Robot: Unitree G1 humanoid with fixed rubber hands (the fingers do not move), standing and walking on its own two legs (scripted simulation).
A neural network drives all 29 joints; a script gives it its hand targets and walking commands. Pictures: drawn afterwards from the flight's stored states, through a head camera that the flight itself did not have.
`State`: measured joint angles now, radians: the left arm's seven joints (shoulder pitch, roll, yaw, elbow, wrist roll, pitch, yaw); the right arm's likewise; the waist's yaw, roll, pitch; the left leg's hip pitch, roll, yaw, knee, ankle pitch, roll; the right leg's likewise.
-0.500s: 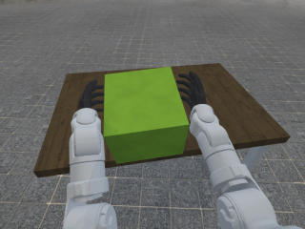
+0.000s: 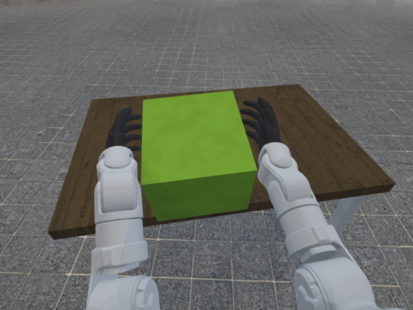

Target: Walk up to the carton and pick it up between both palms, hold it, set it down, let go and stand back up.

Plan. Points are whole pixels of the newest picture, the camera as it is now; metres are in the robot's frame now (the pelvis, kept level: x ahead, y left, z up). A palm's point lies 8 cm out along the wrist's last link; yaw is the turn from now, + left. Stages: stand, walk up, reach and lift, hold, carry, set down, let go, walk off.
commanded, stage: hold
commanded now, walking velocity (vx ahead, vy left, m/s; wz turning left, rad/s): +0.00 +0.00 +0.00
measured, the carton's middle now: (195, 154) +0.38 +0.01 +0.13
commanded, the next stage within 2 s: none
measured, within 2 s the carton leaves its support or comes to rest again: neither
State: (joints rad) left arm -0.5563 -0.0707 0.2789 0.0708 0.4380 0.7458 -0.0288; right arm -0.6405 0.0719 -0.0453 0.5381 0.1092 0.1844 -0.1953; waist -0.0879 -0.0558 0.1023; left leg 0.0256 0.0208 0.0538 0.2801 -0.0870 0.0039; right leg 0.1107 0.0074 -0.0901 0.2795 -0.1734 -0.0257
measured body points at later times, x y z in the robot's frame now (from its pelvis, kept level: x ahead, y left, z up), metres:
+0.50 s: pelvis +0.00 +0.00 +0.00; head -0.05 +0.02 +0.45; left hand +0.37 +0.15 +0.19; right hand +0.37 -0.13 +0.19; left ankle +0.06 +0.12 -0.75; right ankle +0.01 -0.10 -0.75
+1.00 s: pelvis +0.00 +0.00 +0.00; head -0.05 +0.02 +0.44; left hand +0.36 +0.15 +0.19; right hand +0.36 -0.13 +0.19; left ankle +0.06 +0.12 -0.75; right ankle +0.01 -0.10 -0.75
